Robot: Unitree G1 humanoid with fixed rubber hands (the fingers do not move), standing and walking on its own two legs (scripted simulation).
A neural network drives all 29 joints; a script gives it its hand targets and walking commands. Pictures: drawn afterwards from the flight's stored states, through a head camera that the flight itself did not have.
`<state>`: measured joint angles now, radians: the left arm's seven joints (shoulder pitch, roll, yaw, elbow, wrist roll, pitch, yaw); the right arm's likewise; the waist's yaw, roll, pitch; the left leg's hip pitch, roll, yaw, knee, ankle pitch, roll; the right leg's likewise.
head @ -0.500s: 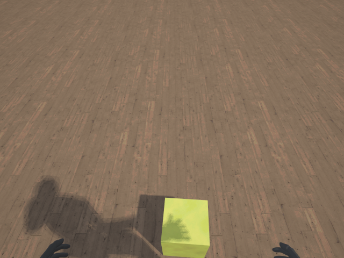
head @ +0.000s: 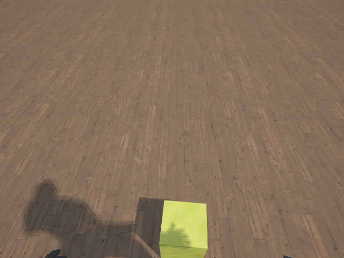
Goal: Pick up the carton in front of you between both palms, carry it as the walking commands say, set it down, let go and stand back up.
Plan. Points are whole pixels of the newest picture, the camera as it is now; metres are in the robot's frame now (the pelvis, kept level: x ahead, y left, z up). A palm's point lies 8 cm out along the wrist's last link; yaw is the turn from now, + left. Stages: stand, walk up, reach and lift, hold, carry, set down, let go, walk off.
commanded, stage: stand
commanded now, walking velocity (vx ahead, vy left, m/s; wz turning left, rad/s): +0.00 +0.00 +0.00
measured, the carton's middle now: (183, 231) +0.41 -0.05 -0.65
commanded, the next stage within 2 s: none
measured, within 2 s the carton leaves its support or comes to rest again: neither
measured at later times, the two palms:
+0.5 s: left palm out of the picture +0.08 +0.31 -0.09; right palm out of the picture +0.07 -0.30 -0.10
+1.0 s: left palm out of the picture +0.07 +0.31 -0.09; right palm out of the picture +0.06 -0.31 -0.10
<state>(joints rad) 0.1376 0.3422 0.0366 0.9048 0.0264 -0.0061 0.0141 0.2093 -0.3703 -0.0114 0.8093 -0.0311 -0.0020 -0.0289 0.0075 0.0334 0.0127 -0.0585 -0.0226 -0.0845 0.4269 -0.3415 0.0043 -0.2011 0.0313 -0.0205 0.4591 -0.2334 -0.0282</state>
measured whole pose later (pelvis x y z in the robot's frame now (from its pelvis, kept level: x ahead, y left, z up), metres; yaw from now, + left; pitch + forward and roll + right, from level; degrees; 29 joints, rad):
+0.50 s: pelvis -0.02 +0.00 +0.00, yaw +0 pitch -2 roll +0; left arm 0.12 0.37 0.03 1.02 0.02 -0.01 0.01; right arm 0.19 -0.39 0.00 0.93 -0.02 -0.01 -0.02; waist 0.01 0.03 0.03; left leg -0.04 -0.02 -0.08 0.37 -0.29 0.00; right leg -0.18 0.03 -0.02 0.39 -0.17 -0.03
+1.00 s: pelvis -0.02 +0.00 +0.01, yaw +0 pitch -3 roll +0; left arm 0.09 0.38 0.02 1.06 0.01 -0.01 0.01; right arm 0.17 -0.40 0.00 0.98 -0.02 -0.01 -0.02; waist 0.01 0.03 0.03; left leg -0.03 -0.02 -0.08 0.34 -0.27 0.00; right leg -0.16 0.03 -0.02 0.37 -0.16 -0.03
